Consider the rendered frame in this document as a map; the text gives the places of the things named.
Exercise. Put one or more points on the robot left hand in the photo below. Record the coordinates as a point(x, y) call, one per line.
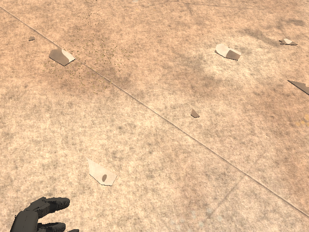
point(27, 220)

